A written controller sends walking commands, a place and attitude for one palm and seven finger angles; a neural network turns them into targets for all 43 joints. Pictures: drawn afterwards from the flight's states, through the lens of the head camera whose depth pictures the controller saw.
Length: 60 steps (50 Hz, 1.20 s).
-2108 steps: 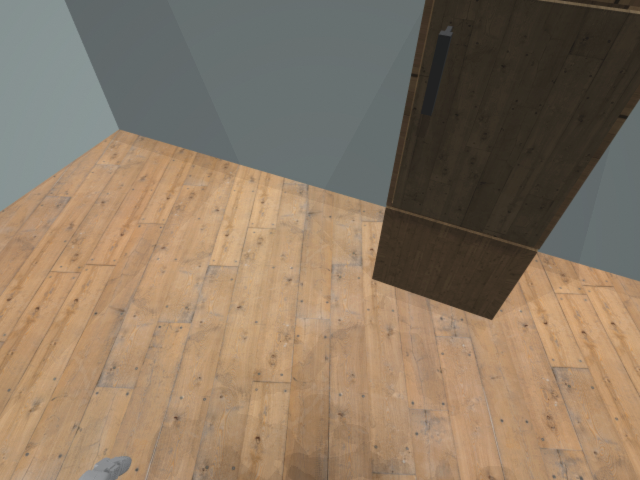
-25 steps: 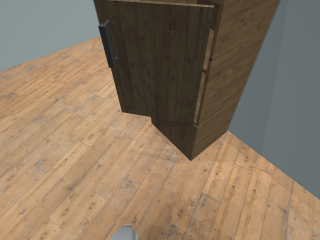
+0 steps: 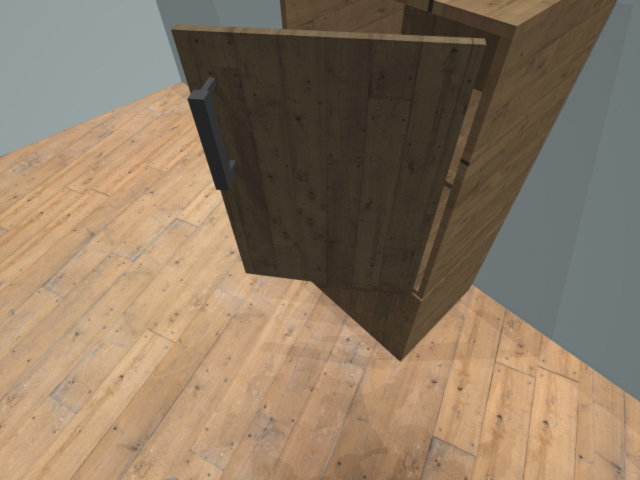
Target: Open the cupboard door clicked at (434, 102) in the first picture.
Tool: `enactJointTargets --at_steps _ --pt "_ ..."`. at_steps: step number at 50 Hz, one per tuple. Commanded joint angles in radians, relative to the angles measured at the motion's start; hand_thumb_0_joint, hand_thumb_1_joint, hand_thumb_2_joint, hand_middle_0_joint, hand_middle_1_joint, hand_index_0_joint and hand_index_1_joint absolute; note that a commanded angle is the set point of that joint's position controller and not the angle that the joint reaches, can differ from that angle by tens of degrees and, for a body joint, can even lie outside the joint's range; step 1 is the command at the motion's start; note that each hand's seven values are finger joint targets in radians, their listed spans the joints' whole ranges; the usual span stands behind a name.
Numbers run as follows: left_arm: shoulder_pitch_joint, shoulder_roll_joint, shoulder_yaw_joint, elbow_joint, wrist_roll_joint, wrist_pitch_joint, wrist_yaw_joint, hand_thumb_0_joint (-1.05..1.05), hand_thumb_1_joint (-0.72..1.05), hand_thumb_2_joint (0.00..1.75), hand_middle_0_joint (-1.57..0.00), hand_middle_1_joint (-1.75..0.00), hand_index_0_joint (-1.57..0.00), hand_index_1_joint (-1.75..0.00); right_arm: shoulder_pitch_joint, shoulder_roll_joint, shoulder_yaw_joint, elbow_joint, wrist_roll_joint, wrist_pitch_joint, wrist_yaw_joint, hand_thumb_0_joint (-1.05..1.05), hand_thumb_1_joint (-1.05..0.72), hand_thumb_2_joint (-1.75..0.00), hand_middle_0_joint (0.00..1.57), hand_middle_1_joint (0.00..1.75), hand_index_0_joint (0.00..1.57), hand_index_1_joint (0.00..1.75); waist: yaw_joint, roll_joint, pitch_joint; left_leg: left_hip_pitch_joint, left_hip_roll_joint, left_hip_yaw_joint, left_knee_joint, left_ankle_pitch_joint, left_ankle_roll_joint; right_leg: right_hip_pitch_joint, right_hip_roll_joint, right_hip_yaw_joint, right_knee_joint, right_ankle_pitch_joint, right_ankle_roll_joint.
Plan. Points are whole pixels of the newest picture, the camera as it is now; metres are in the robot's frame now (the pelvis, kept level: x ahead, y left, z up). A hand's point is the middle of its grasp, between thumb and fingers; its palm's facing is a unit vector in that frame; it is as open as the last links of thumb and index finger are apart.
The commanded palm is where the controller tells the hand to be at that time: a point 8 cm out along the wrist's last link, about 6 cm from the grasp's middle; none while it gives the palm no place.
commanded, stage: come to a stop and stand still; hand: left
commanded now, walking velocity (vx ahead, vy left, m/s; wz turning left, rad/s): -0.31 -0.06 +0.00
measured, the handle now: (217, 136) +0.59 +0.20 +0.10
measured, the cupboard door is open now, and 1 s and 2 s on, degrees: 37 37 37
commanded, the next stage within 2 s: look again from close up in 1.30 s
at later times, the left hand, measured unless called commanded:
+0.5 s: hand out of the picture +0.09 +0.21 -0.17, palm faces +0.05 -0.98 -0.19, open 7.4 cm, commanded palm none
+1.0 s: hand out of the picture +0.05 +0.15 -0.16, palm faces -0.01 -0.97 -0.24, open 7.3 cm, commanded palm none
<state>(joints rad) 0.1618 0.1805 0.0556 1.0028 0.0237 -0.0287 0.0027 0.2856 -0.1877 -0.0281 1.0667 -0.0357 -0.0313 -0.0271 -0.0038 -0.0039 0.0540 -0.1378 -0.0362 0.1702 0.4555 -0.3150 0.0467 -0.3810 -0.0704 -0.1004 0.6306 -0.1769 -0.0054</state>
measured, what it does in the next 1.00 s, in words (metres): steps on the spot: right foot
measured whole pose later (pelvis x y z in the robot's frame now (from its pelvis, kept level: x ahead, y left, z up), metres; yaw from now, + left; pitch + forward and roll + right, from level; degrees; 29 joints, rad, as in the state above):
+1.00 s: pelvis -0.01 -0.04 +0.00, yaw +0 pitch -1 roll +1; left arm 0.23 0.17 0.00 1.04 0.02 -0.01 0.03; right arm 0.23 -0.18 -0.02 1.03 -0.02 -0.01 -0.03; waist -0.02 0.03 0.02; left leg -0.16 0.05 0.10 0.52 -0.33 -0.02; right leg -0.22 -0.01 -0.04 0.57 -0.32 -0.02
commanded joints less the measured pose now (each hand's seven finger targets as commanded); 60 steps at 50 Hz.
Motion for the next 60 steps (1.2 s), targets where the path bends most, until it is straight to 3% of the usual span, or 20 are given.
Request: enactJointTargets --at_steps 1,2,5,9,11,12,13,14,17,27,29,30,33,35,36,38,42,46,51,60 --pt "0.166 0.170 0.003 0.034 -0.009 -0.009 0.021 0.00 0.90 0.90 -0.20 -0.30 -0.20 -0.30 0.063 -0.048 -0.001 -0.030 0.034 0.015 -0.001 0.00 -0.90 -0.90 0.20 0.30 0.20 0.30 0.010 -0.192 -0.096 -0.154 0.064 -0.070 0.113 -0.076 -0.079 0.278 -0.291 0.323 -0.254 0.590 -0.176" --pt "0.115 0.177 -0.002 0.017 -0.010 -0.001 0.022 0.00 0.90 0.90 -0.20 -0.30 -0.20 -0.30 0.090 -0.040 0.000 -0.015 0.034 0.028 0.001 0.00 -0.90 -0.90 0.20 0.30 0.20 0.30 -0.011 -0.118 -0.055 -0.096 0.068 -0.099 0.115 -0.162 -0.073 0.188 -0.298 0.262 -0.259 0.596 -0.192" --pt "0.077 0.144 0.000 0.013 -0.019 0.005 0.043 0.00 0.90 0.90 -0.20 -0.30 -0.20 -0.30 0.110 -0.047 -0.005 0.021 0.036 0.047 -0.010 0.00 -0.90 -0.90 0.20 0.30 0.20 0.30 -0.010 -0.229 -0.162 -0.122 0.089 -0.109 0.105 -0.005 -0.083 0.351 -0.224 0.193 -0.127 0.926 -0.169" --pt "0.071 0.170 0.019 0.004 -0.017 0.027 0.053 0.00 0.90 0.90 -0.20 -0.30 -0.20 -0.30 0.075 -0.043 -0.013 0.011 0.035 0.057 -0.010 0.00 -0.90 -0.90 0.20 0.30 0.20 0.30 0.012 -0.075 -0.160 -0.152 0.091 -0.097 0.055 0.035 -0.091 0.396 -0.232 0.199 -0.079 0.985 -0.175" --pt "0.041 0.152 0.018 -0.015 -0.024 0.035 0.048 0.00 0.90 0.90 -0.20 -0.30 -0.20 -0.30 0.093 -0.066 -0.021 0.011 0.030 0.058 -0.015 0.00 -0.90 -0.90 0.20 0.30 0.20 0.30 0.001 0.039 -0.177 -0.005 0.162 -0.132 -0.008 0.527 -0.069 0.273 -0.153 0.125 -0.032 0.739 -0.104" --pt "0.023 0.119 0.015 -0.032 -0.024 0.040 0.045 0.00 0.90 0.90 -0.20 -0.30 -0.20 -0.30 0.098 -0.089 -0.027 0.003 0.024 0.058 -0.021 0.00 -0.90 -0.90 0.20 0.30 0.20 0.30 -0.006 0.166 -0.164 0.082 0.254 -0.204 -0.018 0.850 -0.032 0.156 -0.068 0.060 0.025 0.464 -0.048" --pt "-0.015 0.095 0.007 -0.057 -0.023 0.049 0.046 0.00 0.90 0.90 -0.20 -0.30 -0.20 -0.30 0.106 -0.104 -0.030 -0.008 0.018 0.059 -0.024 0.00 -0.90 -0.90 0.20 0.30 0.20 0.30 -0.023 0.260 -0.105 0.109 0.341 -0.279 -0.057 1.128 0.043 0.030 0.017 0.021 0.127 -0.078 -0.010" --pt "-0.037 0.093 0.009 -0.059 -0.019 0.065 0.048 0.00 0.90 0.90 -0.20 -0.30 -0.20 -0.30 0.107 -0.108 -0.029 -0.009 0.012 0.059 -0.034 0.00 -0.90 -0.90 0.20 0.30 0.20 0.30 -0.037 0.237 -0.071 0.117 0.386 -0.325 -0.067 1.221 0.114 -0.054 0.065 0.084 0.295 -0.358 -0.003" --pt "-0.022 0.066 0.019 -0.053 -0.009 0.077 0.041 0.00 0.90 0.90 -0.20 -0.30 -0.20 -0.30 0.072 -0.094 -0.024 -0.038 0.004 0.047 -0.047 0.00 -0.90 -0.90 0.20 0.30 0.20 0.30 -0.008 0.078 -0.020 0.088 0.357 -0.273 -0.043 1.038 0.145 -0.146 0.062 0.148 0.466 -0.320 -0.005" --pt "-0.044 0.039 0.001 -0.056 -0.010 0.064 0.019 0.00 0.90 0.90 -0.20 -0.30 -0.20 -0.30 0.108 -0.121 -0.043 -0.018 0.003 0.036 -0.038 0.00 -0.90 -0.90 0.20 0.30 0.20 0.30 -0.059 0.184 -0.070 0.207 0.329 -0.236 -0.028 0.914 0.113 -0.044 0.046 0.061 0.116 -0.267 0.012" --pt "-0.001 0.046 0.003 -0.037 -0.013 0.061 0.017 0.00 0.90 0.90 -0.20 -0.30 -0.20 -0.30 0.082 -0.134 -0.045 -0.019 0.006 0.037 -0.032 0.00 -0.90 -0.90 0.20 0.30 0.20 0.30 -0.040 0.176 -0.076 0.158 0.316 -0.226 -0.025 0.844 0.091 0.051 0.051 0.043 -0.010 -0.194 0.008" --pt "0.140 0.090 0.000 0.028 -0.005 0.032 0.046 0.00 0.90 0.90 -0.20 -0.30 -0.20 -0.30 -0.020 -0.211 -0.065 -0.065 0.034 0.024 -0.015 0.00 -0.90 -0.90 0.20 0.30 0.20 0.30 0.030 0.076 -0.164 0.143 0.292 -0.171 0.165 0.894 0.026 0.080 0.013 0.084 -0.082 -0.008 -0.003" --pt "0.123 0.150 -0.004 -0.017 0.000 -0.001 0.045 0.00 0.90 0.90 -0.20 -0.30 -0.20 -0.30 0.000 -0.022 -0.017 -0.141 0.023 0.018 -0.002 0.00 -0.90 -0.90 0.20 0.30 0.20 0.30 -0.006 -0.131 -0.075 -0.185 0.094 -0.106 0.216 -0.129 -0.049 0.217 -0.202 0.292 -0.187 0.494 -0.143" --pt "0.095 0.154 -0.017 -0.033 0.004 -0.003 0.043 0.00 0.90 0.90 -0.20 -0.30 -0.20 -0.30 0.058 -0.023 -0.019 -0.118 0.022 0.007 0.004 0.00 -0.90 -0.90 0.20 0.30 0.20 0.30 -0.041 0.003 -0.086 -0.069 0.079 -0.124 0.022 0.129 -0.042 0.178 -0.096 0.197 -0.062 0.476 -0.091" --pt "0.106 0.127 -0.017 -0.027 -0.007 -0.007 0.044 0.00 0.90 0.90 -0.20 -0.30 -0.20 -0.30 0.066 -0.071 -0.021 -0.101 0.017 -0.004 0.000 0.00 -0.90 -0.90 0.20 0.30 0.20 0.30 -0.033 0.016 -0.154 0.008 0.143 -0.160 0.065 0.522 -0.019 0.191 -0.035 0.139 -0.006 0.530 -0.048" --pt "0.114 0.116 -0.016 -0.023 -0.015 -0.004 0.049 0.00 0.90 0.90 -0.20 -0.30 -0.20 -0.30 0.063 -0.117 -0.029 -0.098 0.021 -0.004 -0.009 0.00 -0.90 -0.90 0.20 0.30 0.20 0.30 -0.015 0.053 -0.164 0.066 0.189 -0.151 0.115 0.790 -0.001 0.176 -0.011 0.097 0.006 0.393 -0.026" --pt "0.107 0.111 -0.026 -0.012 -0.011 0.000 0.041 0.00 0.90 0.90 -0.20 -0.30 -0.20 -0.30 0.009 -0.089 -0.014 -0.100 0.020 0.011 -0.013 0.00 -0.90 -0.90 0.20 0.30 0.20 0.30 -0.010 -0.010 -0.017 -0.032 0.161 -0.141 0.028 0.328 -0.013 0.131 -0.029 0.158 -0.114 0.247 -0.041" --pt "0.107 0.127 -0.031 -0.006 -0.009 0.001 0.036 0.00 0.90 0.90 -0.20 -0.30 -0.20 -0.30 0.013 -0.067 -0.004 -0.080 0.019 0.017 -0.002 0.00 -0.90 -0.90 0.20 0.30 0.20 0.30 -0.016 -0.068 -0.018 -0.040 0.126 -0.123 0.010 0.107 -0.028 0.133 -0.054 0.205 -0.201 0.142 -0.051" --pt "0.091 0.138 -0.032 -0.006 -0.010 0.002 0.030 0.00 0.90 0.90 -0.20 -0.30 -0.20 -0.30 0.020 -0.068 0.003 -0.054 0.015 0.019 0.006 0.00 -0.90 -0.90 0.20 0.30 0.20 0.30 -0.015 -0.063 0.039 -0.050 0.116 -0.127 -0.032 0.026 -0.032 0.086 -0.047 0.219 -0.284 -0.087 -0.053" --pt "0.120 0.139 -0.031 0.022 -0.013 -0.004 0.026 0.00 0.90 0.90 -0.20 -0.30 -0.20 -0.30 0.046 -0.072 0.012 -0.007 0.017 0.012 0.007 0.00 -0.90 -0.90 0.20 0.30 0.20 0.30 -0.005 -0.029 0.017 -0.058 0.125 -0.130 -0.064 0.048 -0.034 0.128 -0.045 0.210 -0.311 -0.105 -0.053"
